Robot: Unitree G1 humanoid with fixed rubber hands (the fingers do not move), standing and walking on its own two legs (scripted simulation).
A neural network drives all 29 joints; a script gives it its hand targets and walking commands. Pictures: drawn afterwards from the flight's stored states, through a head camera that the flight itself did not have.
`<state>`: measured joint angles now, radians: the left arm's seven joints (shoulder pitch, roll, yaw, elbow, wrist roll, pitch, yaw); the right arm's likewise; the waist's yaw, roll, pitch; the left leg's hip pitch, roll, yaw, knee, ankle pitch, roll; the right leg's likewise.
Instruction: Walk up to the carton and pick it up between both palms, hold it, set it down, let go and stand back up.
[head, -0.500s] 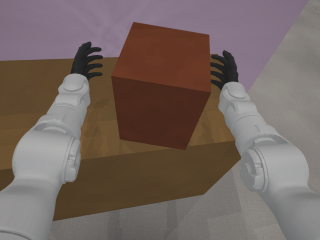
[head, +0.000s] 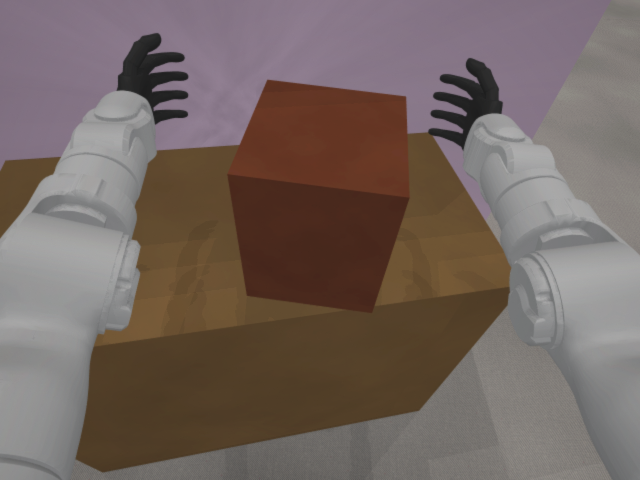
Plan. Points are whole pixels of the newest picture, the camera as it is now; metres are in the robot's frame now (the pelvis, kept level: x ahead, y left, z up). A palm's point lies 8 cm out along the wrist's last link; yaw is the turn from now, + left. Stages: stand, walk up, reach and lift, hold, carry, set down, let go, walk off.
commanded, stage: set down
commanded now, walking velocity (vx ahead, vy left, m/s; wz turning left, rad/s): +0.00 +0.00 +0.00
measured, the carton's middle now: (322, 201) +0.49 -0.02 +0.06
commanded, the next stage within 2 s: none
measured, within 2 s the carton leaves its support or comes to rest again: neither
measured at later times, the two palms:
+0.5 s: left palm (161, 166) +0.44 +0.18 +0.17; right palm (481, 183) +0.41 -0.20 +0.17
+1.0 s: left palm (140, 233) +0.38 +0.20 +0.13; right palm (471, 248) +0.35 -0.18 +0.12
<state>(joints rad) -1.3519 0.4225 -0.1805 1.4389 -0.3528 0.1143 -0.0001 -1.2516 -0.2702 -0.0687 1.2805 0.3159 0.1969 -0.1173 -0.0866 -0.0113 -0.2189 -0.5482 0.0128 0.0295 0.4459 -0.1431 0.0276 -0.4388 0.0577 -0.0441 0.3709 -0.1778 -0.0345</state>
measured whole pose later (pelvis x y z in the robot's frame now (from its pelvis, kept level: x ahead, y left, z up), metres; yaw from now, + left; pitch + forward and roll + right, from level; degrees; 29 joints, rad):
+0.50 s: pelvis +0.00 -0.02 +0.00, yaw +0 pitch +7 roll -1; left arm -0.95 0.41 -0.02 0.98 -0.24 0.23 -0.02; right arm -0.89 -0.18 0.00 0.88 0.39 0.25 -0.23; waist -0.09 -0.06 -0.13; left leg -0.39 0.03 0.03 0.41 -0.14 0.00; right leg -0.29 0.07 -0.05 0.37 -0.19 -0.06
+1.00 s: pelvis -0.02 -0.02 +0.00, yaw +0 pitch +2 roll +0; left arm -0.63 0.38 0.05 0.64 -0.21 0.27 -0.06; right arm -0.56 -0.10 0.00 0.55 0.32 0.24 -0.27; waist -0.04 -0.06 -0.05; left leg -0.31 0.02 0.03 0.42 -0.14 0.00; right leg -0.23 0.07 -0.04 0.41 -0.21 -0.06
